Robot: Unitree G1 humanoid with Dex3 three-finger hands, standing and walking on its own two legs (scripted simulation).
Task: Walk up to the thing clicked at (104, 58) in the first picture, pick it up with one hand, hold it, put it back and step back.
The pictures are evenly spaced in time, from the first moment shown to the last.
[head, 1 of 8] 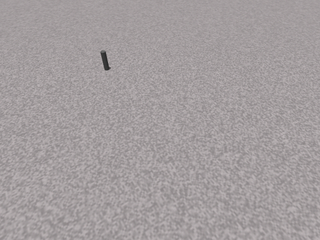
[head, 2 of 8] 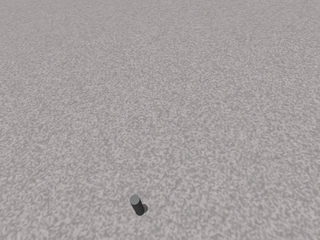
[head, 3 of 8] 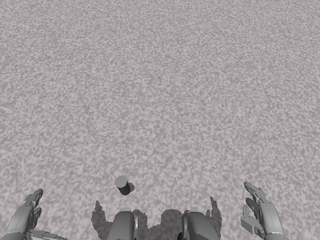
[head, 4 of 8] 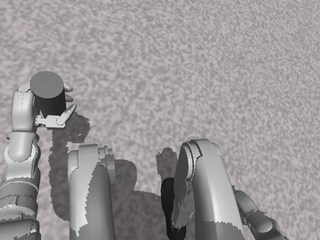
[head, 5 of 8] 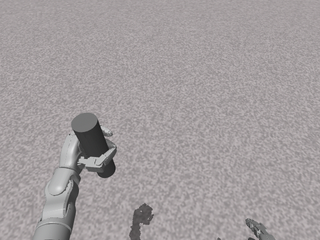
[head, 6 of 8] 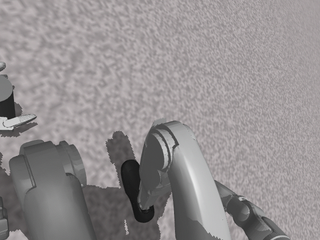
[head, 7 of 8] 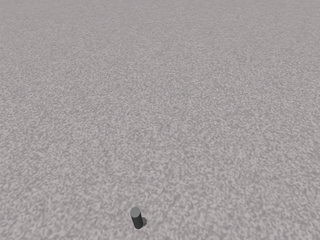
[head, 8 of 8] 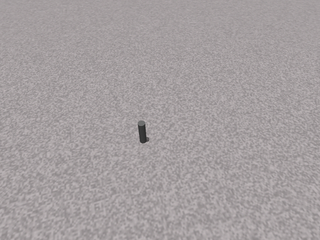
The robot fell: no
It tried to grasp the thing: yes
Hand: left
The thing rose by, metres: 0.70
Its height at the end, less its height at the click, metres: +0.00
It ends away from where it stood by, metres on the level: 0.01
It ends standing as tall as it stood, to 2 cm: yes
